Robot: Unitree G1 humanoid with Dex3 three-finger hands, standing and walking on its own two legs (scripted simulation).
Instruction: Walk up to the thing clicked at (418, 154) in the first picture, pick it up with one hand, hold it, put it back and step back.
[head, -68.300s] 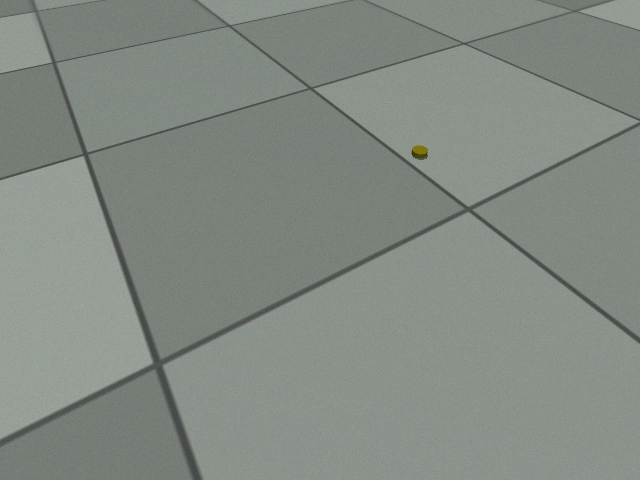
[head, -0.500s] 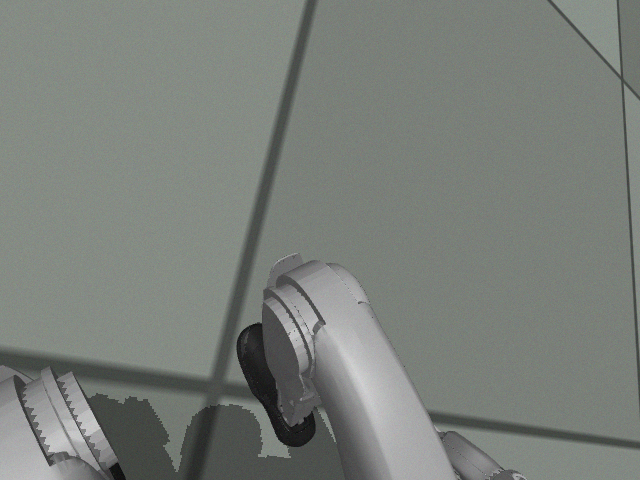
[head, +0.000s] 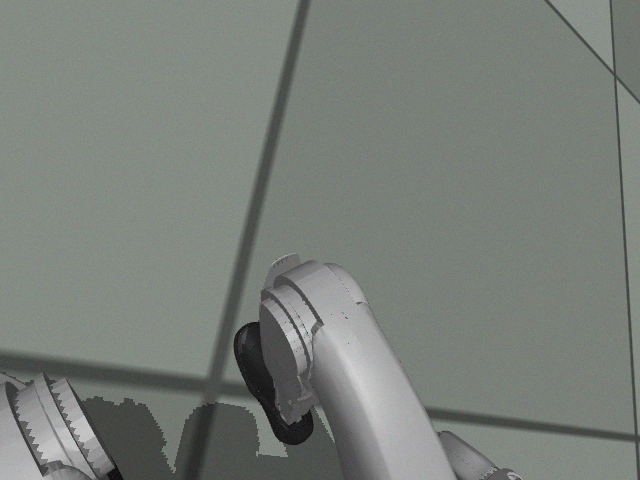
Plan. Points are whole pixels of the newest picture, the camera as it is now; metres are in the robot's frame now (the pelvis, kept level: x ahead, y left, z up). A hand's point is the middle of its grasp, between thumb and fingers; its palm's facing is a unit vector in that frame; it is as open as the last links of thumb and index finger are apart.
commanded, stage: open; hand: left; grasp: from above
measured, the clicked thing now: out of the picture +0.47 +0.35 -0.29
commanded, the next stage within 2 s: withdraw in 0.24 s
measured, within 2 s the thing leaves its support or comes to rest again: neither
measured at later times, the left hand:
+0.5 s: hand out of the picture +0.46 +0.35 -0.25, palm faces -0.37 -0.17 -0.91, open 13.9 cm
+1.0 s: hand out of the picture +0.44 +0.37 -0.10, palm faces -0.50 -0.15 -0.85, open 14.0 cm
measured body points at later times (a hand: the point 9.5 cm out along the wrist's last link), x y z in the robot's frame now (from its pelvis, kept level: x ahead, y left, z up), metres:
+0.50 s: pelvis +0.00 +0.00 +0.00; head +0.28 +0.14 +0.32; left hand +0.48 +0.35 -0.19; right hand +0.05 -0.25 -0.05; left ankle +0.06 +0.13 -0.27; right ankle +0.13 -0.13 -0.27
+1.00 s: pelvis -0.01 -0.01 +0.04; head +0.23 +0.09 +0.41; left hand +0.46 +0.38 -0.05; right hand +0.10 -0.27 -0.05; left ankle +0.06 +0.13 -0.27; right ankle +0.13 -0.13 -0.27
